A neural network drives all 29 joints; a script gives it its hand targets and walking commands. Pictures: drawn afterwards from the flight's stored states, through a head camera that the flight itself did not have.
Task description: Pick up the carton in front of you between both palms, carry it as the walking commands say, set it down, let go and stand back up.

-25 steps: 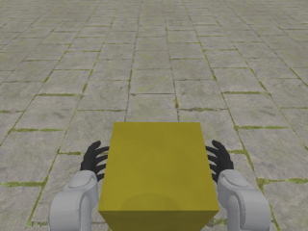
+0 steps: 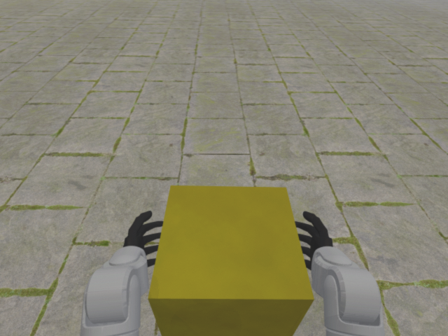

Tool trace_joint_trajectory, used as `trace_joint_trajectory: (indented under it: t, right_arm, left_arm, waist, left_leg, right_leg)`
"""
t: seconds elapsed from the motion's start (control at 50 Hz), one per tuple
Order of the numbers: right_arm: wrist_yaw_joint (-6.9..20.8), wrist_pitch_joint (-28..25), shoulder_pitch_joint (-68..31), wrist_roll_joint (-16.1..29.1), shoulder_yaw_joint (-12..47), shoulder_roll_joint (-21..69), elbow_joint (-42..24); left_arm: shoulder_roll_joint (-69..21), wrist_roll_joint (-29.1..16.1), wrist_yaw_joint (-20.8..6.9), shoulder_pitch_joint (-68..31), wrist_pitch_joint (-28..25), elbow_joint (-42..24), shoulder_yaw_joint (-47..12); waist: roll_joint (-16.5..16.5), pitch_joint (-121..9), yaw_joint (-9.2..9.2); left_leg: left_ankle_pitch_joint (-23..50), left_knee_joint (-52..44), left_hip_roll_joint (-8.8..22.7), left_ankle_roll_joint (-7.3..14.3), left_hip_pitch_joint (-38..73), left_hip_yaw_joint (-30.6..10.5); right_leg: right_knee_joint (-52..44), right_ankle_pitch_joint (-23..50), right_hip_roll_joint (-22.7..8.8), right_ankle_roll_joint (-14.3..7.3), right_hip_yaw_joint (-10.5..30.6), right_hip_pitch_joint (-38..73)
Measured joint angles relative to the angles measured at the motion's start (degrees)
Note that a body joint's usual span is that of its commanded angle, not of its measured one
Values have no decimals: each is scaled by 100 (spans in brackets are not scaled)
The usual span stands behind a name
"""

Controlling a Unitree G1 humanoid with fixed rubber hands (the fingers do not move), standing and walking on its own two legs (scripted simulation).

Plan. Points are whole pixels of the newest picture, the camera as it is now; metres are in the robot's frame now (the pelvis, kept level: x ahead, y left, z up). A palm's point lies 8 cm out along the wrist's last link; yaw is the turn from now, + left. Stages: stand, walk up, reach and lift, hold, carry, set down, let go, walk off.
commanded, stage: carry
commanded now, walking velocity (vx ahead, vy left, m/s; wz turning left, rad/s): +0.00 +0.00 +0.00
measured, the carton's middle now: (226, 272) +0.26 +0.00 +0.00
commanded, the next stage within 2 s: hold in 0.82 s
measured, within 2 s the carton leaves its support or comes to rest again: neither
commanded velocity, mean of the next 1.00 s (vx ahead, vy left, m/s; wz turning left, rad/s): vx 0.00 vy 0.00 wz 0.00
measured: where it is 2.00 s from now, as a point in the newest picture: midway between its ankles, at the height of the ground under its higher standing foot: outside the picture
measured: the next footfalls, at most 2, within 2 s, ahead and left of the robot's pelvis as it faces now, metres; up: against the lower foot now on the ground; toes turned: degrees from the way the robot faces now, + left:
none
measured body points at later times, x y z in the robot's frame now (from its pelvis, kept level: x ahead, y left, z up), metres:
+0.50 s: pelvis -0.03 +0.00 +0.00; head -0.05 +0.00 +0.45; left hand +0.27 +0.15 +0.03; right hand +0.27 -0.15 +0.03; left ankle -0.05 +0.11 -0.73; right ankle -0.02 -0.10 -0.73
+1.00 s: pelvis -0.05 +0.00 +0.01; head -0.06 -0.01 +0.46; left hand +0.25 +0.14 +0.04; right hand +0.24 -0.16 +0.04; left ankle -0.06 +0.12 -0.73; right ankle -0.02 -0.11 -0.73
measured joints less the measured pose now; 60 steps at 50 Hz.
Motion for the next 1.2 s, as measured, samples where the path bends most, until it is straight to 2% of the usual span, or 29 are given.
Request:
trace_joint_trajectory:
  t: [0.24,0.48,0.58,0.72,0.84,0.86,0.9,0.92,0.98,1.0,1.08,1.2]
  right_arm:
    - [220,-985,-239,-364,-139,16,1196]
    - [406,-2367,-757,-767,-586,87,2864]
    - [416,-2771,-888,-818,-713,113,3090]
    - [387,-2631,-782,-695,-592,93,2658]
    - [387,-2482,-742,-703,-568,88,2653]
    - [387,-2484,-718,-705,-539,85,2620]
    - [387,-2495,-640,-715,-480,70,2562]
    - [388,-2491,-634,-721,-463,68,2556]
    - [389,-2526,-674,-760,-439,75,2633]
    - [389,-2534,-689,-773,-451,77,2646]
    - [389,-2533,-739,-801,-546,86,2705]
    - [424,-2499,-919,-892,-738,123,2959]
  left_arm:
    - [-15,355,-288,-230,-969,1176,120]
    - [-80,739,-463,-728,-2373,2851,558]
    - [-108,773,-475,-872,-2789,3102,697]
    - [-91,654,-449,-779,-2657,2689,579]
    - [-86,665,-455,-735,-2521,2695,557]
    - [-82,672,-462,-712,-2521,2655,543]
    - [-70,712,-490,-648,-2544,2622,487]
    - [-65,719,-496,-624,-2553,2612,478]
    - [-65,702,-499,-622,-2590,2642,535]
    - [-69,700,-501,-647,-2607,2677,552]
    - [-96,750,-537,-794,-2650,2875,616]
    - [-147,901,-604,-1029,-2656,3221,787]
  waist:
    - [-4,56,-11]
    - [-13,173,1]
    - [-11,268,13]
    - [0,285,6]
    - [12,342,14]
    - [10,506,11]
    - [23,744,25]
    - [56,825,57]
    - [114,986,69]
    - [124,1020,49]
    - [118,1078,-16]
    - [81,1077,-8]
  left_leg:
    - [217,-171,-12,19,17,10]
    - [380,-202,-10,27,-107,13]
    - [418,-186,-7,27,-167,14]
    - [413,-139,5,20,-227,8]
    - [516,-199,-2,25,-67,-36]
    - [645,-304,-79,56,122,-217]
    - [563,-530,-182,73,454,-489]
    - [771,-640,-223,57,573,-675]
    - [651,-781,-267,43,808,-885]
    - [685,-806,-272,-24,842,-914]
    - [737,-806,-297,23,931,-859]
    - [750,-691,-328,82,977,-775]
  right_leg:
    - [-202,230,18,-37,-3,30]
    - [-261,402,25,-83,-5,-83]
    - [-250,440,25,-99,-4,-141]
    - [-210,435,29,-112,-8,-197]
    - [-259,442,57,-135,1,-45]
    - [-407,721,144,-147,196,158]
    - [-651,661,252,-123,434,493]
    - [-760,685,296,-110,495,598]
    - [-986,853,382,-100,635,799]
    - [-1018,894,392,-98,661,832]
    - [-1030,975,382,-74,740,901]
    - [-930,1028,356,-48,830,926]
